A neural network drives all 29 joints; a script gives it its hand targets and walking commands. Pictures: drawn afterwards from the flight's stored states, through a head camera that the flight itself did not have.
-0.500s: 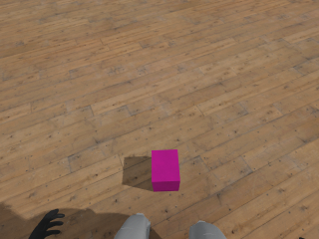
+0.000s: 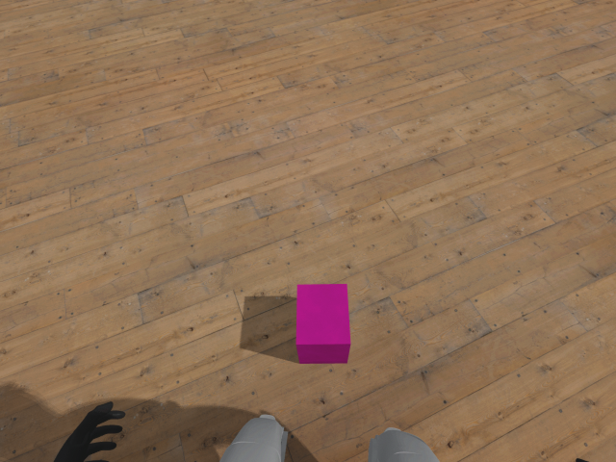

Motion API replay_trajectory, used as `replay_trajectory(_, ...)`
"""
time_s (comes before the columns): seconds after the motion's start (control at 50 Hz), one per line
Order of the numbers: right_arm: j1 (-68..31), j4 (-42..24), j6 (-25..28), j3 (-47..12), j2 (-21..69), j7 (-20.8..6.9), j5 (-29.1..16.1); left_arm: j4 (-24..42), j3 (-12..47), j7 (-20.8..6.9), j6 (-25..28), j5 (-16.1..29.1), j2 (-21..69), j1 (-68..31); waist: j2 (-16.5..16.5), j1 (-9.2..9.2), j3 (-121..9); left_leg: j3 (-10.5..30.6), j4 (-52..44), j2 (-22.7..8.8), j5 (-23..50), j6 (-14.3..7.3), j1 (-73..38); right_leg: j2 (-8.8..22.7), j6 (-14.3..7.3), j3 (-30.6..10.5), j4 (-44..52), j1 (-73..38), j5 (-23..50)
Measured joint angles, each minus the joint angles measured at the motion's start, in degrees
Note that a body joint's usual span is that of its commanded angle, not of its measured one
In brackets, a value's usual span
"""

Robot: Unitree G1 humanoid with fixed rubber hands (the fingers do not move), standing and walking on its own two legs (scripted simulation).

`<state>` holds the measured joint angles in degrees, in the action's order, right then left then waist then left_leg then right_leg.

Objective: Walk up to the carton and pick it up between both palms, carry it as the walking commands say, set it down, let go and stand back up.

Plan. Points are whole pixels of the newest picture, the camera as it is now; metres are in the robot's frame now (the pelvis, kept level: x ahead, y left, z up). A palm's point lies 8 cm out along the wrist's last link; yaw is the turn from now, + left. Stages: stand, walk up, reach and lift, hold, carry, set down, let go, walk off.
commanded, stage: walk up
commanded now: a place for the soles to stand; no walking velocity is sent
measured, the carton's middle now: (322, 324) +0.52 +0.03 -0.64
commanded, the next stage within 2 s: none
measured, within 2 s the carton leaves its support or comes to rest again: neither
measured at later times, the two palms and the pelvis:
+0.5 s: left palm (60, 460) +0.12 +0.34 -0.08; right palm out of the picture +0.08 -0.32 -0.08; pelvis +0.00 +0.02 +0.00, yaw +1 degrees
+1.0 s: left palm out of the picture +0.11 +0.33 -0.08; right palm out of the picture +0.09 -0.33 -0.08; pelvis +0.00 +0.01 +0.00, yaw +1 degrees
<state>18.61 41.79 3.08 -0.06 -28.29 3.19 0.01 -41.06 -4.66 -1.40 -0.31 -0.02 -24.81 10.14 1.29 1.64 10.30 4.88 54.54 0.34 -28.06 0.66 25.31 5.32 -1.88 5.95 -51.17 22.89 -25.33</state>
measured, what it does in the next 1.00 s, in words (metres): stands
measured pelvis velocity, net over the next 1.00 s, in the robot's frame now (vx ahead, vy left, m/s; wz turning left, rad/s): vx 0.00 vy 0.01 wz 0.02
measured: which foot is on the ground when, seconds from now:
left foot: down 0.00-1.00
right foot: down 0.00-1.00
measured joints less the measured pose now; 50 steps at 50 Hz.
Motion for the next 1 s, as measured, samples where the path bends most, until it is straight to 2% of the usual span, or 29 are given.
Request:
replay_trajectory(0.06,0.0,0.0,0.2,0.0,0.0,-0.2,0.0,0.0,0.0,0.0,0.0,0.0,0.0,0.0,-1.1,-0.17,-0.2,0.0,-6.6,0.2,5.9,0.0,-2.6,0.0,0.7,0.0,-0.7,0.1,-0.3)
replay_trajectory(0.08,0.0,0.0,0.3,0.0,0.0,-0.2,0.0,0.0,0.0,0.0,-0.1,0.0,0.0,-0.1,-1.2,-0.18,-0.1,0.0,-6.3,0.3,6.4,0.1,-2.5,0.2,0.9,-0.1,-1.1,0.1,-0.5)
replay_trajectory(0.28,0.0,0.0,0.1,0.0,0.0,-0.2,0.0,0.0,0.0,0.0,-0.5,0.0,0.0,-0.2,-1.0,-0.14,-1.0,0.1,-4.1,0.3,5.0,0.2,-1.6,-0.1,0.4,-0.1,-1.3,0.2,-0.7)
replay_trajectory(0.36,0.0,0.0,0.2,0.0,0.0,-0.2,0.0,0.0,0.0,-0.1,-0.1,0.0,0.0,-0.2,-1.1,-0.22,-1.5,0.1,-3.0,0.6,2.1,0.2,-1.1,0.3,0.7,0.0,-1.2,0.2,-0.7)
replay_trajectory(0.4,0.0,0.0,0.7,0.0,0.0,-0.2,0.0,0.0,0.0,0.0,-0.2,0.0,0.0,-0.2,-1.2,-0.35,-1.5,0.1,-5.2,0.6,5.8,0.2,-1.7,0.4,1.3,0.0,-1.4,0.2,-0.8)
replay_trajectory(0.5,0.0,0.0,1.2,0.0,0.0,-0.2,0.0,0.0,0.0,0.4,-1.1,0.0,0.0,-1.5,-0.9,-0.41,-1.6,0.5,-4.6,0.6,5.2,0.3,-1.3,-0.2,0.8,-0.2,-2.1,0.3,-4.6)
replay_trajectory(0.6,0.0,0.0,0.3,0.0,0.0,-0.2,0.0,-0.1,0.0,0.3,-1.2,0.0,0.0,-1.3,-0.5,0.0,-1.7,0.9,-4.6,0.3,5.4,0.3,-1.3,-0.9,0.3,-0.2,-1.4,0.3,0.2)
replay_trajectory(0.68,0.0,0.0,-0.3,0.0,0.0,-0.2,0.0,-0.3,0.0,0.2,-1.0,0.0,0.0,-1.0,-0.5,-0.01,-1.9,0.6,-0.3,0.9,4.4,0.3,-0.7,-0.5,-0.2,-0.2,-1.4,0.3,-0.5)
replay_trajectory(0.76,0.0,0.0,0.1,0.0,0.0,-0.3,0.0,-0.3,0.0,-0.1,-1.0,0.0,0.0,-1.0,-0.9,-0.29,-1.9,0.6,-4.6,0.8,3.3,0.2,-3.2,-0.4,0.6,-0.1,-1.5,0.8,-0.4)
replay_trajectory(1.0,0.0,0.0,0.8,0.0,0.0,-0.4,0.0,-0.6,0.0,-0.1,0.0,0.0,0.0,-1.0,-0.3,-0.09,-2.1,0.7,-3.7,0.5,3.2,0.2,-2.1,-0.7,0.1,-0.1,-1.3,0.8,-0.9)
